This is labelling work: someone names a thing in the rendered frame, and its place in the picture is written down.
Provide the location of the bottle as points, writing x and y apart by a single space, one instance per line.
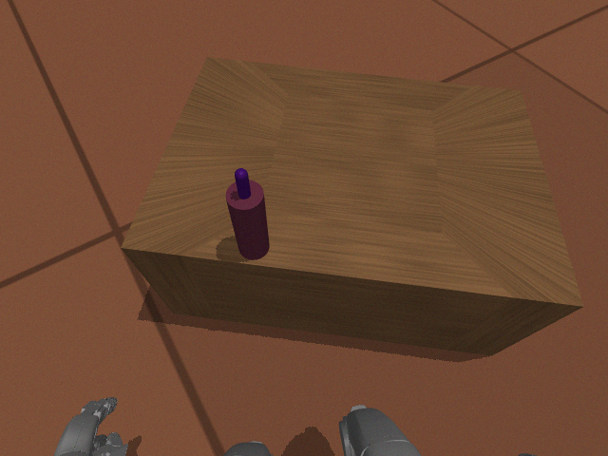
246 204

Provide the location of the left robot hand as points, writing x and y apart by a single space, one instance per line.
80 433

